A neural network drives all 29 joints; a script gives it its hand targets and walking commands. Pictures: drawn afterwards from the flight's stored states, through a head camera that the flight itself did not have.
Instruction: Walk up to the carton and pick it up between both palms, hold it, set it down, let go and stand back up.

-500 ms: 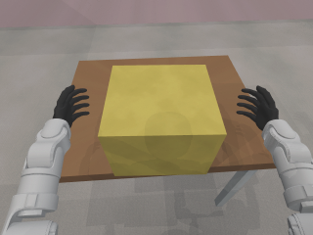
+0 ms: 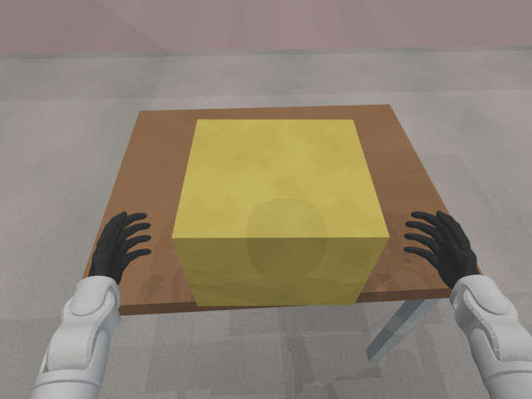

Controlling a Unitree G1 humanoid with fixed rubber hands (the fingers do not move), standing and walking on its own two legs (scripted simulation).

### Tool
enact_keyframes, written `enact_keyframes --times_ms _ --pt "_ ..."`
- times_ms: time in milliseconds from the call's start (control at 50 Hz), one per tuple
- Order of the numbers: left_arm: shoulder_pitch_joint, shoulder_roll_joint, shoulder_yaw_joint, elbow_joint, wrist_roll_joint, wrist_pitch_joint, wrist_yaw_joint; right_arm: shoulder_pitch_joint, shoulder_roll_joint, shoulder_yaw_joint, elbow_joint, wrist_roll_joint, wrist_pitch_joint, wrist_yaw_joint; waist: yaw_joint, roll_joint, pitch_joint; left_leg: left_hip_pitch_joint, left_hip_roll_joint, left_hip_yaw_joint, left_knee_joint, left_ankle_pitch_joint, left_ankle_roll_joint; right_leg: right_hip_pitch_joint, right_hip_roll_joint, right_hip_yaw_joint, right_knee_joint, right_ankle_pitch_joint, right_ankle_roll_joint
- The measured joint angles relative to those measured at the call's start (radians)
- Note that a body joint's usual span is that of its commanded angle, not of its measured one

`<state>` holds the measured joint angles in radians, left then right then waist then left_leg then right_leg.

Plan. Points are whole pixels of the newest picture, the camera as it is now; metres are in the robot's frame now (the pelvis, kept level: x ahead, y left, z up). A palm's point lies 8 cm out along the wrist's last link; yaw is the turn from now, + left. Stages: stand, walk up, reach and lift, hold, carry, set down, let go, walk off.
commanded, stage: set down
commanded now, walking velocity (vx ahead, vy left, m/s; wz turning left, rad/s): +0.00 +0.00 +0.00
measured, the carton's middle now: (275, 212) +0.44 -0.01 -0.01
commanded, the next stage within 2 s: let go in 1.70 s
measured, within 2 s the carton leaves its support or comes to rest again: neither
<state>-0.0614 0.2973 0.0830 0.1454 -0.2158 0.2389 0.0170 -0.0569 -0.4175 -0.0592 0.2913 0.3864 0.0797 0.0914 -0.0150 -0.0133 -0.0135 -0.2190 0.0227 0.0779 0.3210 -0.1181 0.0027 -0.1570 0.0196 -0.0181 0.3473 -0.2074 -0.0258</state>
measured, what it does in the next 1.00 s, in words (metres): stands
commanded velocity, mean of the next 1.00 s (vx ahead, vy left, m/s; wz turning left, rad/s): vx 0.00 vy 0.00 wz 0.00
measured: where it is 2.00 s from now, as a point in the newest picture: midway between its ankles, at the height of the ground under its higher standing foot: outside the picture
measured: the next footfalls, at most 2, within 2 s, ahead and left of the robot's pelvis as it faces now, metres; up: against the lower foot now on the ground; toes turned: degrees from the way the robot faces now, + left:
none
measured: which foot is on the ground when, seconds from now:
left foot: down 0.00-1.00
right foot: down 0.00-1.00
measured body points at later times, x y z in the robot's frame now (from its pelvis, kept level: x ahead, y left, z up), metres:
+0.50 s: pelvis +0.01 +0.00 +0.00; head +0.00 +0.00 +0.45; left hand +0.23 +0.24 +0.00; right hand +0.23 -0.25 +0.00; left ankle +0.03 +0.12 -0.75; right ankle -0.02 -0.10 -0.75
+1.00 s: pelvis +0.01 +0.00 -0.01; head -0.01 +0.00 +0.44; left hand +0.19 +0.24 -0.05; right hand +0.19 -0.24 -0.05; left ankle +0.03 +0.12 -0.75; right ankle -0.02 -0.10 -0.75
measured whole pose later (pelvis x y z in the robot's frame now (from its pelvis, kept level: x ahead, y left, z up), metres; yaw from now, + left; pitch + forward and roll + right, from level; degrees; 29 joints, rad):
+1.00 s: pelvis +0.01 +0.00 -0.01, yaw +0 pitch -3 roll +1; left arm 0.24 0.27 -0.06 0.56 -0.20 -0.27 0.03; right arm 0.24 -0.24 0.00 0.61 0.23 -0.34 0.06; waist 0.01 -0.02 0.00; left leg -0.16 0.02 0.08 0.40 -0.18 0.00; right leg -0.10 0.02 -0.02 0.43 -0.28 -0.03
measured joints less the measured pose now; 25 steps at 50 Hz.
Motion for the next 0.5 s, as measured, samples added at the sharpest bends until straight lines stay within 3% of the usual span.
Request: enact_keyframes --times_ms 200,500 --pt "0.157 -0.013 -0.035 0.004 -0.008 -0.145 0.003 0.180 0.038 -0.008 -0.060 -0.027 -0.086 0.007 0.003 0.005 -0.020 0.020 -0.004 0.000 0.003 -0.015 0.001 0.022 -0.003 0.001 0.000 -0.014 0.001" --pt "0.282 -0.015 -0.108 0.174 -0.003 -0.444 0.022 0.298 0.110 0.031 0.038 -0.049 -0.279 -0.002 0.027 -0.008 -0.015 0.023 -0.002 -0.005 0.033 -0.035 -0.003 0.029 -0.002 -0.003 0.023 -0.033 -0.002"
